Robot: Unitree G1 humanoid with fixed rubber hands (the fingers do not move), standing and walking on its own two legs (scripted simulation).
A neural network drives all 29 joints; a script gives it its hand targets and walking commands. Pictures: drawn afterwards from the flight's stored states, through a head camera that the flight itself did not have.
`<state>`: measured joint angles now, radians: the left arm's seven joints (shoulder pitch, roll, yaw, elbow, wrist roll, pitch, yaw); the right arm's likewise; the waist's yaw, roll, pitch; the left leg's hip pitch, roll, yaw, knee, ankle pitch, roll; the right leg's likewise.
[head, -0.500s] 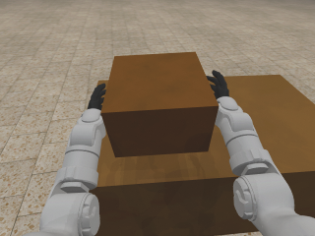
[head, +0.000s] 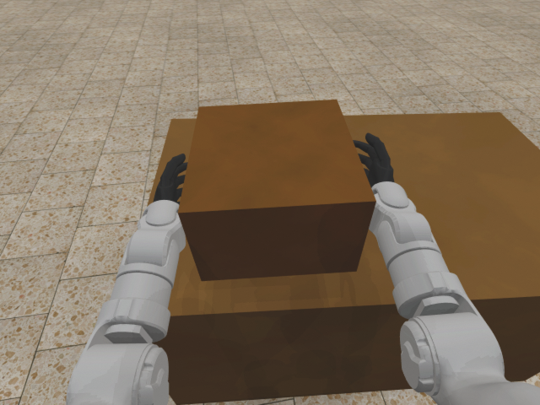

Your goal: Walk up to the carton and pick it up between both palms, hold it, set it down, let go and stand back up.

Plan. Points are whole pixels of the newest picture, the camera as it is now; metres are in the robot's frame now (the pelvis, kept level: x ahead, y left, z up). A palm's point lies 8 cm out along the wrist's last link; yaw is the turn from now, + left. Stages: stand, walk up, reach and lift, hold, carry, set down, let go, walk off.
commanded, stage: set down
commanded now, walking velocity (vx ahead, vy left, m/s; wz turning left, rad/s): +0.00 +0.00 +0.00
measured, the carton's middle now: (273, 184) +0.41 +0.00 +0.13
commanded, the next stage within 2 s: none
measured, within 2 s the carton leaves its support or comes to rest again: neither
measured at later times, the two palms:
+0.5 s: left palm (170, 220) +0.37 +0.17 +0.08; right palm (368, 195) +0.41 -0.15 +0.11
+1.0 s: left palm (169, 216) +0.40 +0.18 +0.06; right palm (356, 190) +0.44 -0.14 +0.09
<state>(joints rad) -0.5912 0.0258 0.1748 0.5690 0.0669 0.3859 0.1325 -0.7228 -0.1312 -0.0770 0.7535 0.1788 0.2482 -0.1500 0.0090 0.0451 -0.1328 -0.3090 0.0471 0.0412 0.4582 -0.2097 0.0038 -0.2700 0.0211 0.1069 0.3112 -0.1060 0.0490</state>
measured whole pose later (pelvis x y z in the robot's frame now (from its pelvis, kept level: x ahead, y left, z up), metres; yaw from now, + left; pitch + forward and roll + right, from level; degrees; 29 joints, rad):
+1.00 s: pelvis +0.03 +0.00 +0.00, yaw +0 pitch +6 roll -2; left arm -0.59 0.01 0.17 0.83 0.03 0.10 0.17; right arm -0.73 -0.14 -0.08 1.02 0.18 -0.02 -0.09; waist 0.06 0.05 -0.13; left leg -0.31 0.05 0.04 0.46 -0.25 0.00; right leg -0.27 0.02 0.11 0.31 -0.15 0.05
